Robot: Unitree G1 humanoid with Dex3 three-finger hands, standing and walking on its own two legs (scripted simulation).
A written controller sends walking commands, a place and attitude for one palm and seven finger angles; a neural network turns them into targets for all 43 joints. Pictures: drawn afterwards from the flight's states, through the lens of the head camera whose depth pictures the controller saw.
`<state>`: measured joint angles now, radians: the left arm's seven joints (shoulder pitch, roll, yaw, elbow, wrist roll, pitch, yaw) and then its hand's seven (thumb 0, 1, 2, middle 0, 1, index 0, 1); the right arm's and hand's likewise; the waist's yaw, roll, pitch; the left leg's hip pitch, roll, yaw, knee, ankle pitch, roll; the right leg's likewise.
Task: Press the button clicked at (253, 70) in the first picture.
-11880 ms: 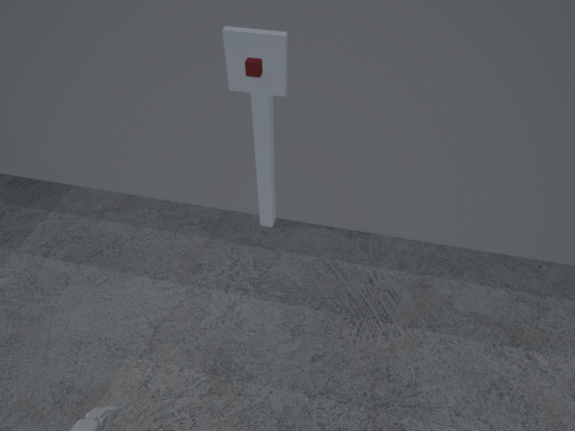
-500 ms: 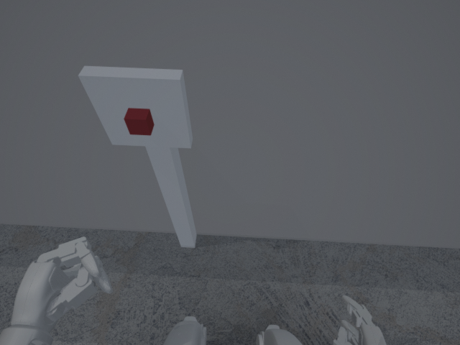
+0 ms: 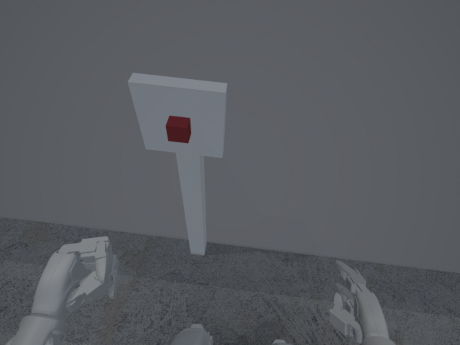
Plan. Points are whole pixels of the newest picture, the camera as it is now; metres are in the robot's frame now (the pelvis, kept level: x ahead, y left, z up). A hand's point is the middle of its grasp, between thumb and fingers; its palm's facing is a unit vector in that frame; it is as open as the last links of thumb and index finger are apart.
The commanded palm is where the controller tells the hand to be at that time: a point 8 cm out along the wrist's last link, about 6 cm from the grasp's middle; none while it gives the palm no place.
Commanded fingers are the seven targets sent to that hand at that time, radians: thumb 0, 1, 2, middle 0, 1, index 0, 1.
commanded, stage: raise the hand and make a fist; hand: left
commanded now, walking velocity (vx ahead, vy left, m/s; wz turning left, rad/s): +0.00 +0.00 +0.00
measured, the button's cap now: (179, 128) +0.50 +0.15 +0.08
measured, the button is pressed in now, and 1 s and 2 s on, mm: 0 0 0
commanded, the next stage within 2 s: aim a knuckle at the button in 0.66 s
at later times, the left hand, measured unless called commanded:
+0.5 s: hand (116, 257) +0.23 +0.19 +0.07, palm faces -0.03 -1.00 -0.04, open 3.1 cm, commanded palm +0.21 +0.24 +0.07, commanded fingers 0.00 0.90 0.90 -1.30 -1.50 -1.30 -1.50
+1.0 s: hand (144, 249) +0.25 +0.16 +0.06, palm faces -0.05 -1.00 -0.04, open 3.1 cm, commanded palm +0.24 +0.21 +0.07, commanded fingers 0.00 0.90 0.90 -1.30 -1.50 -1.30 -1.50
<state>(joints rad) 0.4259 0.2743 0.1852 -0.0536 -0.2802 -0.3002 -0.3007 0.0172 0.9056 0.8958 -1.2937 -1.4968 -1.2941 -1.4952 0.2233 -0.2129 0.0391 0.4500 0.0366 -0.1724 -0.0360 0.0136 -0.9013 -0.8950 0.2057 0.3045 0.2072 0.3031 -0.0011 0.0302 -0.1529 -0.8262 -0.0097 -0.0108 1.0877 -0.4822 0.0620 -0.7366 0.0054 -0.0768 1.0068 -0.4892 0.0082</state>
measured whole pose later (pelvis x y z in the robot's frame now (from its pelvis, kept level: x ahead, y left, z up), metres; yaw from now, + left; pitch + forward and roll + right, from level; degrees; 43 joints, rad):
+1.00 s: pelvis +0.01 -0.04 +0.00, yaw +0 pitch +13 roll -2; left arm 0.25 0.28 0.22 0.11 -0.32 -0.34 -0.36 0.02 0.90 0.90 -1.30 -1.50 -1.30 -1.50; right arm 0.25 -0.25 0.03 0.52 0.04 -0.16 -0.06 0.01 -0.90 -0.89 0.21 0.30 0.21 0.30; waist -0.01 0.03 -0.14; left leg -0.81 0.02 -0.03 1.06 -0.48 0.00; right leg -0.74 0.03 -0.09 1.02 -0.51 -0.05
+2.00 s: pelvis +0.00 -0.02 -0.01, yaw -2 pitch +18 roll -2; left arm -0.41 0.23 0.15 0.65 -0.15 -0.39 -0.13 0.02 0.90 0.90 -1.30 -1.50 -1.30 -1.50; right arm 0.28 -0.25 0.02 0.60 0.01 -0.03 -0.01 0.01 -0.90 -0.89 0.21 0.30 0.21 0.30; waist -0.07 0.02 -0.14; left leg -0.95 0.01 0.02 1.11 -0.48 0.03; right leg -0.89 0.02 -0.05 1.08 -0.51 -0.02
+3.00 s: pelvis +0.00 -0.02 -0.01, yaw -1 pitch +18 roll -2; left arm -0.49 0.26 0.17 0.76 -0.17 -0.42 -0.16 0.02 0.90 0.90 -1.30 -1.50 -1.30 -1.50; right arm 0.27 -0.25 0.02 0.60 0.02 0.00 -0.01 0.01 -0.90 -0.89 0.20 0.30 0.21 0.30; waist -0.07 0.02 -0.13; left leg -0.95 0.01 0.00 1.11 -0.48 0.03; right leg -0.89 0.02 -0.06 1.08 -0.50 -0.02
